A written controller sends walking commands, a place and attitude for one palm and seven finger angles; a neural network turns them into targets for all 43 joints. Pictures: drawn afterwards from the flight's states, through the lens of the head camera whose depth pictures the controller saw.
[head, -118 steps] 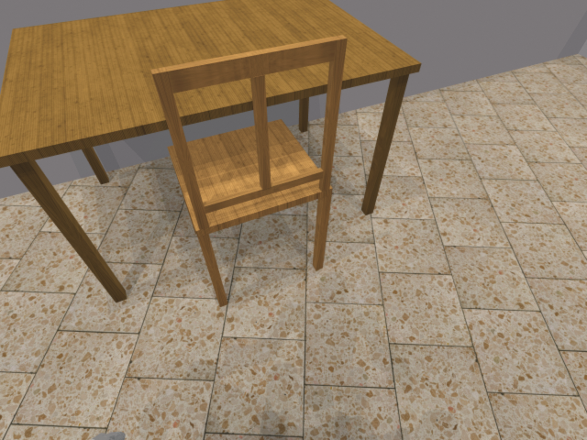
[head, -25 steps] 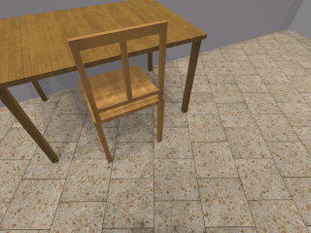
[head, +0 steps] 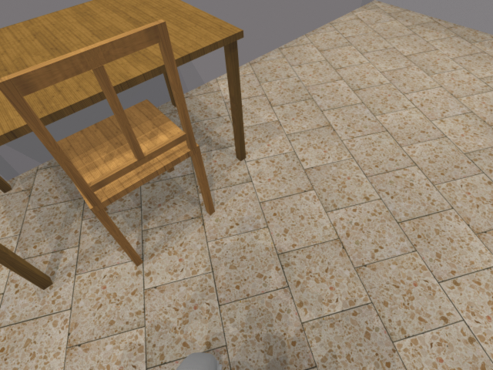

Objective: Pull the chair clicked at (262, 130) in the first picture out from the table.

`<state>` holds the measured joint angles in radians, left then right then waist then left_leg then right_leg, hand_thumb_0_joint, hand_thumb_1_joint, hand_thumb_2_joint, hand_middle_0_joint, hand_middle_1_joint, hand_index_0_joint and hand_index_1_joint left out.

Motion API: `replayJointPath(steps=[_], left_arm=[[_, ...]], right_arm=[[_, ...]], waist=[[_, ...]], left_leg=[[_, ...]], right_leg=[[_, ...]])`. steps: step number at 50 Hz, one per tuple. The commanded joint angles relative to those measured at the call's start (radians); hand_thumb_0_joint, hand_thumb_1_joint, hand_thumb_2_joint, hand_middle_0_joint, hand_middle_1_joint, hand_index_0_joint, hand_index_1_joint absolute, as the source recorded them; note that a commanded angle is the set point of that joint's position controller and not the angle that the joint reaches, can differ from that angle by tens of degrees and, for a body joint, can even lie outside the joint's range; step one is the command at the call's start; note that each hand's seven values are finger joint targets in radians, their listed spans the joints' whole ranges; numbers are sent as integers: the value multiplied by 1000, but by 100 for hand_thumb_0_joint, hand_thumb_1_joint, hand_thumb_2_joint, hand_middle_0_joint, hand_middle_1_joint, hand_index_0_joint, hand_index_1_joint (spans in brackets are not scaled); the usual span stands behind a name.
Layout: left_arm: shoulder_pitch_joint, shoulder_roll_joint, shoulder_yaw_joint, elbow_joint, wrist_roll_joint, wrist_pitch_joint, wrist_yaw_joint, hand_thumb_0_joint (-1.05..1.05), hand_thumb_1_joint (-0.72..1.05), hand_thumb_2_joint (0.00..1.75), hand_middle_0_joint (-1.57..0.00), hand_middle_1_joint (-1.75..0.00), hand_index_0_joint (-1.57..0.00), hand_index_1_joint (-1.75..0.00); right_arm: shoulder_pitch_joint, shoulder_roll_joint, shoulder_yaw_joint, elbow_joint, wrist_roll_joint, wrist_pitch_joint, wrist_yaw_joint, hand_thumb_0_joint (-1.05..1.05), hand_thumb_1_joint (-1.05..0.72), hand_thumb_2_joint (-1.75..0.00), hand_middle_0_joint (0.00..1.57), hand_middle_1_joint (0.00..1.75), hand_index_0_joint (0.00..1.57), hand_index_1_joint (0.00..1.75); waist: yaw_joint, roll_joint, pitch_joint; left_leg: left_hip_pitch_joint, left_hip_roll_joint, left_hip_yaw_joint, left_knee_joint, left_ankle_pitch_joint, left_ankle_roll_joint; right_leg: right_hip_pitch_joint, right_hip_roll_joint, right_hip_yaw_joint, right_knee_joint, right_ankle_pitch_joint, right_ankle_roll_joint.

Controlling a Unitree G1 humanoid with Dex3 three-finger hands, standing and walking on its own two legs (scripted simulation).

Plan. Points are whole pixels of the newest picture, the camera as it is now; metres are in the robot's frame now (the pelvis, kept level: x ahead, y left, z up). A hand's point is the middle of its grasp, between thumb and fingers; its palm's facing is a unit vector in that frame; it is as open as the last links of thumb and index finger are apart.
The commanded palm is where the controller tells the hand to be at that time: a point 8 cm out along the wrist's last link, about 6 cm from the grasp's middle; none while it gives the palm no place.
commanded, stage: walk to a spot facing it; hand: left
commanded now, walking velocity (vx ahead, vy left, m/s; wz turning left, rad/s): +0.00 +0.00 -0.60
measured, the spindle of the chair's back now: (121, 117) +0.75 +0.45 -0.07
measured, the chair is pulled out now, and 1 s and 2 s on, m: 0.00 0.00 0.00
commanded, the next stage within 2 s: turn to face it in 1.60 s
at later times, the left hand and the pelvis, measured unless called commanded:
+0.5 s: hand out of the picture +0.11 +0.27 -0.16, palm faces -0.21 -0.96 -0.20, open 7.4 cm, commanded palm none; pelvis -0.01 +0.07 +0.01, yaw -17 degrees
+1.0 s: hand (271, 291) +0.30 -0.01 -0.17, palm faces -0.60 -0.78 -0.18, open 7.3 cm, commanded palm none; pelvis +0.08 -0.07 -0.02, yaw -35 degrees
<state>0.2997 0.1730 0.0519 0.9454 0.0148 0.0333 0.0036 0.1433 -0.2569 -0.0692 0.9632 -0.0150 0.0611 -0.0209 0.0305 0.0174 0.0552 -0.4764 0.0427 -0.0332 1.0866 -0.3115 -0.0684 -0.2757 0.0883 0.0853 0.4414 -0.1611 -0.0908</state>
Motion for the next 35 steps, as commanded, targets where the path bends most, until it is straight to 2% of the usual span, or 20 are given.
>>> replayJointPath(steps=[1, 4, 9, 11, 12, 13, 14, 15, 16, 17, 18, 19, 20, 21, 22, 23, 26, 29, 32, 35], left_arm=[[42, 219, 59, -65, 0, -23, 10, 0, 90, 90, -20, -30, -20, -30], [42, 226, 63, -66, 5, -19, 9, 0, 90, 90, -20, -30, -20, -30], [11, 251, 68, -83, 11, -9, 8, 0, 90, 90, -20, -30, -20, -30], [-14, 256, 71, -90, 11, -4, 3, 0, 90, 90, -20, -30, -20, -30], [-30, 255, 69, -95, 11, 0, 2, 0, 90, 90, -20, -30, -20, -30], [-68, 258, 70, -109, 8, 4, -2, 0, 90, 90, -20, -30, -20, -30], [-102, 234, 66, -125, 8, 6, -7, 0, 90, 90, -20, -30, -20, -30], [-110, 175, 57, -147, 4, 6, -18, 0, 90, 90, -20, -30, -20, -30], [-137, 160, 63, -175, 1, -1, -25, 0, 90, 90, -20, -30, -20, -30], [-158, 197, 73, -187, 10, -9, -35, 0, 90, 90, -20, -30, -20, -30], [-103, 203, 83, -153, 22, -7, -45, 0, 90, 90, -20, -30, -20, -30], [-60, 191, 82, -116, 29, -2, -54, 0, 90, 90, -20, -30, -20, -30], [-32, 171, 76, -100, 29, 2, -62, 0, 90, 90, -20, -30, -20, -30], [-24, 159, 70, -97, 28, 3, -66, 0, 90, 90, -20, -30, -20, -30], [-33, 143, 66, -90, 27, 1, -69, 0, 90, 90, -20, -30, -20, -30], [-42, 142, 63, -97, 27, 1, -69, 0, 90, 90, -20, -30, -20, -30], [-115, 128, 51, -112, 28, -4, -70, 0, 90, 90, -20, -30, -20, -30], [-176, 110, 41, -119, 24, -5, -74, 0, 90, 90, -20, -30, -20, -30], [-243, 95, 30, -124, 21, -9, -78, 0, 90, 90, -20, -30, -20, -30], [-298, 70, 21, -130, 16, -13, -81, 0, 90, 90, -20, -30, -20, -30]], right_arm=[[-28, -73, -12, -92, -5, -30, -13, 0, -90, -90, 20, 30, 20, 30], [-46, -70, -10, -111, -2, -34, -13, 0, -90, -90, 20, 30, 20, 30], [-24, -66, -7, -129, 10, -45, -15, 0, -90, -90, 20, 30, 20, 30], [33, -68, -6, -123, 12, -51, -14, 0, -90, -90, 20, 30, 20, 30], [72, -69, -5, -114, 11, -56, -13, 0, -90, -90, 20, 30, 20, 30], [142, -77, -10, -95, 10, -61, -13, 0, -90, -90, 20, 30, 20, 30], [220, -109, -19, -76, 8, -67, -20, 0, -90, -90, 20, 30, 20, 30], [269, -192, -35, -70, -5, -72, -29, 0, -90, -90, 20, 30, 20, 30], [215, -252, -39, -96, -7, -77, -32, 0, -90, -90, 20, 30, 20, 30], [123, -229, -24, -130, 1, -83, -31, 0, -90, -90, 20, 30, 20, 30], [53, -170, -3, -145, -8, -89, -22, 0, -90, -90, 20, 30, 20, 30], [26, -135, 4, -141, -8, -97, -19, 0, -90, -90, 20, 30, 20, 30], [34, -130, 7, -136, -9, -105, -18, 0, -90, -90, 20, 30, 20, 30], [55, -126, 7, -129, -7, -111, -18, 0, -90, -90, 20, 30, 20, 30], [97, -101, 17, -110, -2, -118, -20, 0, -90, -90, 20, 30, 20, 30], [140, -105, 14, -100, -4, -123, -20, 0, -90, -90, 20, 30, 20, 30], [266, -90, 15, -55, -1, -137, -20, 0, -90, -90, 20, 30, 20, 30], [340, -80, 17, -21, 0, -149, -21, 0, -90, -90, 20, 30, 20, 30], [396, -74, 18, 5, -5, -153, -20, 0, -90, -90, 20, 30, 20, 30], [408, -74, 14, 26, -12, -153, -18, 0, -90, -90, 20, 30, 20, 30]], waist=[[13, -140, -97], [22, -145, -103], [22, -166, -112], [7, -193, -135], [-6, -201, -143], [-42, -205, -139], [-87, -143, -139], [-122, 104, -121], [-95, 266, -40], [-60, 144, 38], [-7, 103, 49], [14, 93, 54], [22, 98, 44], [22, 114, 47], [7, 106, 45], [0, 118, 45], [-46, 112, 66], [-68, 110, 92], [-91, 125, 104], [-95, 127, 110]], left_leg=[[-94, 7, -22, -42, -24, -3], [-45, -9, -21, -138, -61, 3], [78, -48, -15, -339, -102, 29], [172, -71, -4, -445, -96, 47], [256, -80, 13, -527, -79, 55], [404, -91, 30, -633, -34, 70], [598, -41, -5, -738, -61, 94], [691, 167, -239, -888, -295, 147], [557, 426, -491, -990, -439, 212], [353, 471, -500, -1016, -433, 259], [267, 373, -401, -999, -381, 240], [220, 291, -253, -981, -311, 195], [213, 238, -160, -973, -260, 170], [232, 212, -101, -959, -218, 159], [256, 195, -73, -946, -189, 152], [304, 203, -64, -939, -165, 153], [406, 234, -44, -931, -68, 172], [485, 273, -11, -930, 67, 194], [520, 294, 42, -915, 176, 211], [529, 313, 126, -894, 248, 212]], right_leg=[[163, -259, 352, -161, 76, -29], [145, -254, 397, -162, 66, -64], [98, -240, 449, -153, 108, -76], [70, -207, 456, -187, -37, -55], [14, -181, 446, -194, -156, -33], [-106, -148, 417, -208, -318, 3], [-281, -86, 359, -142, -429, 50], [-476, 31, 205, 89, -486, 94], [-557, 31, 29, 398, -391, 126], [-504, -70, 37, 518, -326, 128], [-436, -79, 23, 613, -228, 130], [-395, -75, -9, 696, -159, 131], [-383, -75, -34, 762, -109, 135], [-404, -77, -51, 804, -80, 139], [-429, -83, -61, 838, -46, 137], [-480, -95, -55, 832, -39, 141], [-557, -141, -68, 781, -9, 150], [-607, -177, -92, 700, -8, 155], [-596, -197, -127, 601, -24, 148], [-545, -206, -155, 471, -38, 128]])
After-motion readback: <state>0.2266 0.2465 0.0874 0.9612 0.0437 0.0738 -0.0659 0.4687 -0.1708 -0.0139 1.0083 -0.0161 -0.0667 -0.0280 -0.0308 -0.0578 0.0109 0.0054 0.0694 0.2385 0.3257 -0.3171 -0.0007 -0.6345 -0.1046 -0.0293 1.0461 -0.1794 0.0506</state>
